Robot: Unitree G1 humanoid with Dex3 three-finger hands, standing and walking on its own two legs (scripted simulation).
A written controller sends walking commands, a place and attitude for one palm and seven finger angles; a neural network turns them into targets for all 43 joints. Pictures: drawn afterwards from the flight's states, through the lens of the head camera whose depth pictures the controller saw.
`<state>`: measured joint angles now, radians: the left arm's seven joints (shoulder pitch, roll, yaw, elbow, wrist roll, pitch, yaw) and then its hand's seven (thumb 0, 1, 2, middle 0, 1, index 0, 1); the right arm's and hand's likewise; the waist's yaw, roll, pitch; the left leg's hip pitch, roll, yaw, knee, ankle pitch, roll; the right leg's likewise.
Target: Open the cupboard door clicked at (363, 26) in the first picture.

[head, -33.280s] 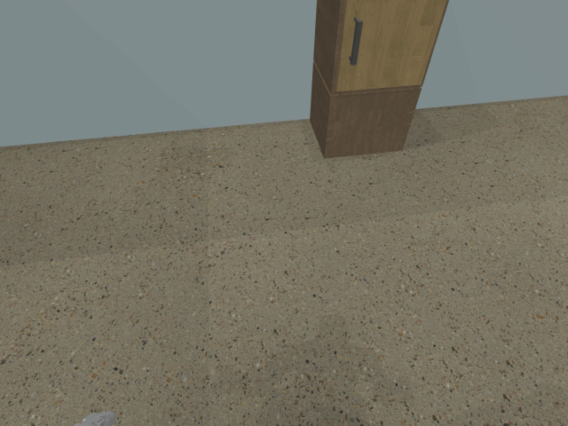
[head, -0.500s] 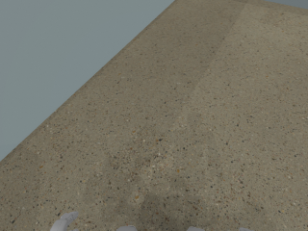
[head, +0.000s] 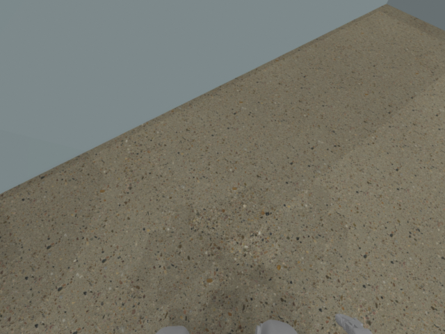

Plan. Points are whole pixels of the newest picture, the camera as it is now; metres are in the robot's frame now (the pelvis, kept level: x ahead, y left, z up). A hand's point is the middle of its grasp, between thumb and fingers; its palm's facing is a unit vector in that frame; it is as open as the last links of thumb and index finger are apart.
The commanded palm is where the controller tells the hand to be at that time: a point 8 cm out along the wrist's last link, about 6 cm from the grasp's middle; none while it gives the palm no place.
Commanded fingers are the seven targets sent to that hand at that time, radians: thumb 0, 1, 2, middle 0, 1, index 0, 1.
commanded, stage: turn to face it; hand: left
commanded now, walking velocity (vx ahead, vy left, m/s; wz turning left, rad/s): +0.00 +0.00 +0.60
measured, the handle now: out of the picture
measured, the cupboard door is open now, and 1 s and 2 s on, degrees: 43 43 43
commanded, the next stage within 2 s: none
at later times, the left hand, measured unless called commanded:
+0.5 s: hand out of the picture +0.05 +0.14 -0.14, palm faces +0.28 -0.93 -0.25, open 7.3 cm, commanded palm none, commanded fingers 0.00 0.90 0.90 -0.20 -0.30 -0.20 -0.30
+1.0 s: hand out of the picture +0.00 +0.19 -0.14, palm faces +0.57 -0.77 -0.29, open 7.4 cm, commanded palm none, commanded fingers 0.00 0.90 0.90 -0.20 -0.30 -0.20 -0.30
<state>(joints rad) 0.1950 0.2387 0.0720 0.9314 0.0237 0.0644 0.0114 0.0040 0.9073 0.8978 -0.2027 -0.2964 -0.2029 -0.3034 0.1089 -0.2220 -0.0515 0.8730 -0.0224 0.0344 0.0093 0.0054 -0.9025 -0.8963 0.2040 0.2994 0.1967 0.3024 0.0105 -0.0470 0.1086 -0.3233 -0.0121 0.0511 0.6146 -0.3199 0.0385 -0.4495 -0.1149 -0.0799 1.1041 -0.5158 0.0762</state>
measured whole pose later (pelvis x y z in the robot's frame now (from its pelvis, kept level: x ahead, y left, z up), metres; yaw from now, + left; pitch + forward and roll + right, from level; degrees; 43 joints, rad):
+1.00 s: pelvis +0.03 -0.06 +0.01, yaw +36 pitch +2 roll -1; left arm 0.11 0.25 0.07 0.86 0.02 0.04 0.00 0.00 0.91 0.90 -0.20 -0.30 -0.20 -0.30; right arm 0.17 -0.23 -0.06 0.91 -0.03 0.06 0.01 0.01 -0.90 -0.90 0.21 0.30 0.20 0.30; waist -0.02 0.03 0.10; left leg -0.32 -0.03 -0.12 0.53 -0.25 0.00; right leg -0.38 -0.04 -0.01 0.75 -0.40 0.07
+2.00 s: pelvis +0.10 -0.05 +0.01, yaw +74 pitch +0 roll +2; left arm 0.18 0.17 0.03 0.87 0.03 0.01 0.02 0.00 0.91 0.90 -0.20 -0.30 -0.20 -0.30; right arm 0.14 -0.26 -0.09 0.94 -0.02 0.09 0.02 0.01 -0.90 -0.90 0.20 0.30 0.19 0.30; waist -0.03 0.02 0.11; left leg -0.48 -0.01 0.01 1.07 -0.46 -0.06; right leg -0.19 -0.10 -0.14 0.53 -0.34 0.00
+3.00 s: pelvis +0.04 +0.10 -0.01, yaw +93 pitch +0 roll +1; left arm 0.40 0.17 0.06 1.12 0.03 0.00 -0.01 0.00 0.91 0.90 -0.20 -0.30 -0.20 -0.30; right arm 0.11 -0.21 -0.05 0.95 -0.03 -0.03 0.02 0.01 -0.90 -0.90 0.20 0.30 0.19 0.30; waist 0.03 -0.04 0.11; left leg -0.43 0.02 0.13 0.68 -0.23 0.05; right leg -0.19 -0.20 -0.09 0.94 -0.54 0.05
